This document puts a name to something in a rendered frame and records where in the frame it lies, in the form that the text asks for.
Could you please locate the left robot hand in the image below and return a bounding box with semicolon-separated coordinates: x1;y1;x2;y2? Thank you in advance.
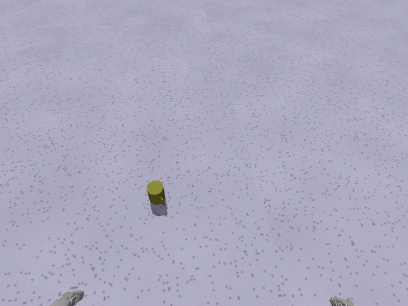
51;290;84;306

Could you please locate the mug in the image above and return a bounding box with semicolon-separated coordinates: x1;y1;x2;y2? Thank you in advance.
147;180;165;205

